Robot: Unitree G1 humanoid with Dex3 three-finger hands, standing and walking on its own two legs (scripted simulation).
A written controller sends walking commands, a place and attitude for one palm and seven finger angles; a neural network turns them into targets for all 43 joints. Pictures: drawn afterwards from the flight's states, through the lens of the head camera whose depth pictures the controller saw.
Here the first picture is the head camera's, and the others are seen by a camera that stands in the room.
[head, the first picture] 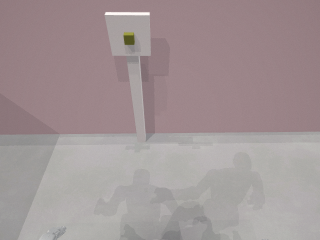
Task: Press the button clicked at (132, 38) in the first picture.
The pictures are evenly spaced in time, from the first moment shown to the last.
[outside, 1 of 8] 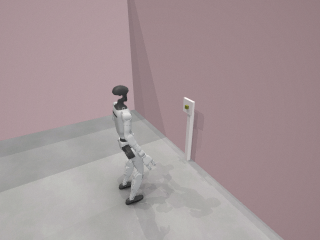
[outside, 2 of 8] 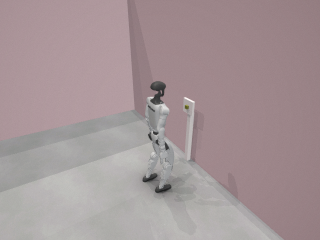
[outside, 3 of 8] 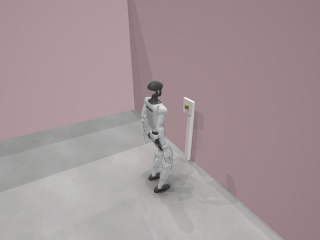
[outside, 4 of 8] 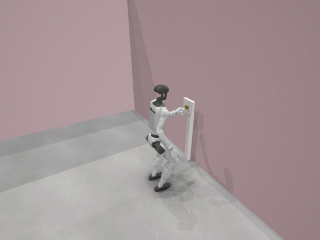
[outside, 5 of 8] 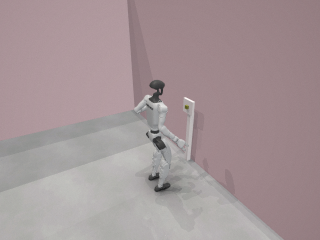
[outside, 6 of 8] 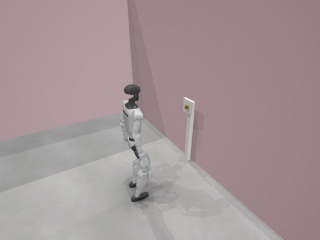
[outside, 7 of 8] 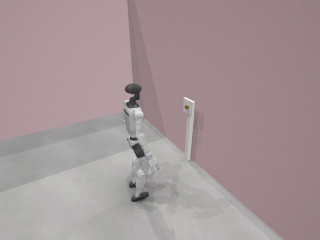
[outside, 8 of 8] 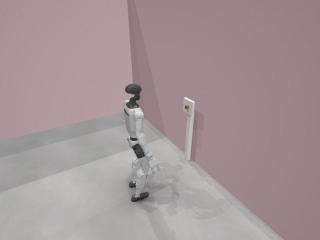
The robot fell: no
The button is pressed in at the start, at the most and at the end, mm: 0 8 0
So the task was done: yes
